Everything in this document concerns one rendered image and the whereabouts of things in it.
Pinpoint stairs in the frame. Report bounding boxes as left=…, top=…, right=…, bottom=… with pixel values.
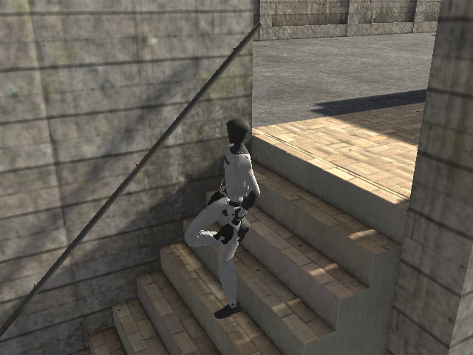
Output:
left=88, top=136, right=408, bottom=355

